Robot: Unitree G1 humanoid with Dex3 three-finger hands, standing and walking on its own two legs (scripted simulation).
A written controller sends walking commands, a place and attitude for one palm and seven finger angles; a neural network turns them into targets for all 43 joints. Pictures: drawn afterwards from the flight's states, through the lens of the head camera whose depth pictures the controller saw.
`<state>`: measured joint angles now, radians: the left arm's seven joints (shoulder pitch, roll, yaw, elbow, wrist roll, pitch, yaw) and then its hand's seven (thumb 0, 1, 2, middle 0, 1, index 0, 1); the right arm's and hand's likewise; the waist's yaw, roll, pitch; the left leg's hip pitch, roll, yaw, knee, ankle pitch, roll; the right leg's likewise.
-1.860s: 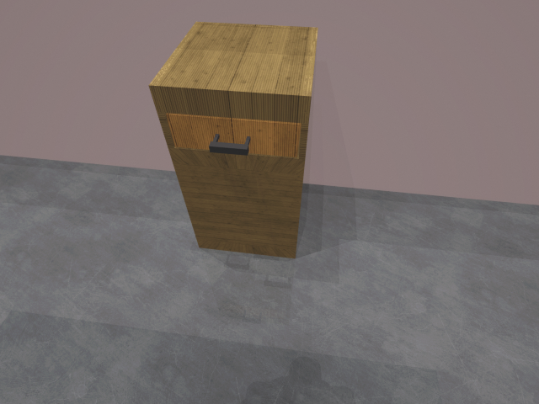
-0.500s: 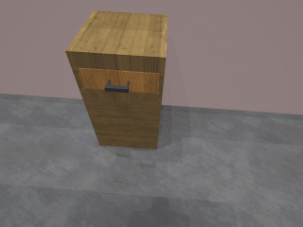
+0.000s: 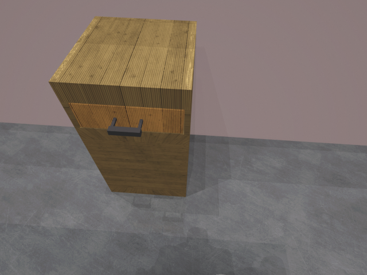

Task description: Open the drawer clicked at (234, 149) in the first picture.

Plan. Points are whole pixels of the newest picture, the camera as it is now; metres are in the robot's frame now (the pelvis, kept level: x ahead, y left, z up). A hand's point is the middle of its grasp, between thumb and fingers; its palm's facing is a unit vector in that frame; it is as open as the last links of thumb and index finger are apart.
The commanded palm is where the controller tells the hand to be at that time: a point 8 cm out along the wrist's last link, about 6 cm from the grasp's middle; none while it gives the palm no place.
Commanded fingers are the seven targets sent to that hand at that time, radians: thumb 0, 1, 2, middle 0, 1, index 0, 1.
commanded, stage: come to a stop and stand still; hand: left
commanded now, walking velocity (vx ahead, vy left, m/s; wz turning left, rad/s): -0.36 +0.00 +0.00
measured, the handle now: (126, 126) +0.58 +0.22 -0.11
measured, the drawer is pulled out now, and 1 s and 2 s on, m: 0.00 0.00 0.00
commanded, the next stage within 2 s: look again from close up in 1.14 s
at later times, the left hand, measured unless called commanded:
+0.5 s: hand out of the picture +0.11 +0.18 -0.16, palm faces +0.07 -0.96 -0.27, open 7.3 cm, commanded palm none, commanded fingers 0.00 0.90 0.90 -0.20 -0.30 -0.20 -0.30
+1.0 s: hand out of the picture +0.06 +0.10 -0.16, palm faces +0.05 -0.97 -0.22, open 7.2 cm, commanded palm none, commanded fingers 0.00 0.90 0.90 -0.20 -0.30 -0.20 -0.30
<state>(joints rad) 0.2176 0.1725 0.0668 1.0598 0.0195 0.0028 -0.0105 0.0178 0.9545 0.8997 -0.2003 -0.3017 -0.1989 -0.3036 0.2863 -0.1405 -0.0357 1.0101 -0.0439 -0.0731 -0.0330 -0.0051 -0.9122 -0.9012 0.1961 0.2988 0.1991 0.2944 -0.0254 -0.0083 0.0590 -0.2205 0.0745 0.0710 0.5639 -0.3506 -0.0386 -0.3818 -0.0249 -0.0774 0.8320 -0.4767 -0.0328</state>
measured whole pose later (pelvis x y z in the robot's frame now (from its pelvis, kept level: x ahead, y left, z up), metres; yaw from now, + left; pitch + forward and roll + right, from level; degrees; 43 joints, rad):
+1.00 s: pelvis +0.02 -0.08 +0.01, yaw +1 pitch -1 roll +0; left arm 0.20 0.15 0.03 1.10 0.01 0.01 0.03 0.00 0.94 0.90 -0.20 -0.30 -0.20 -0.30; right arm 0.28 -0.15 -0.03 1.12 -0.02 0.02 -0.04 0.00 -0.91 -0.90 0.20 0.30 0.20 0.29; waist -0.02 0.03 0.06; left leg -0.18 0.04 0.00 0.43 -0.22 -0.04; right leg -0.16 0.05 -0.02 0.43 -0.26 -0.06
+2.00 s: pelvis +0.01 -0.01 +0.00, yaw +0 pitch +0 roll +1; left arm 0.48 0.25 -0.07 0.30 0.24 0.09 0.16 0.01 0.89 0.89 -0.21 -0.32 -0.20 -0.32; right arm 0.33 -0.19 0.01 0.87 0.02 -0.18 -0.06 0.00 -0.91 -0.90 0.20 0.30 0.21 0.30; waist 0.02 -0.02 0.00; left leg -0.27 -0.07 0.06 0.51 -0.25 0.06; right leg -0.30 -0.04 0.00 0.64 -0.35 -0.02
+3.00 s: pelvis +0.05 -0.03 -0.02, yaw +2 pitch +8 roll +1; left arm 0.24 0.43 0.01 -0.05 0.97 -0.06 0.29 0.00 -0.21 0.43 -0.30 -1.02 -0.30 -1.02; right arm 0.15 -0.27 -0.04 0.57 -0.04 0.14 0.00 0.01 -0.90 -0.90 0.20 0.30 0.20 0.30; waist 0.06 0.06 -0.08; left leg -0.48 -0.04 0.02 0.73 -0.40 0.04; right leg -0.48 0.05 0.02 0.75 -0.41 -0.05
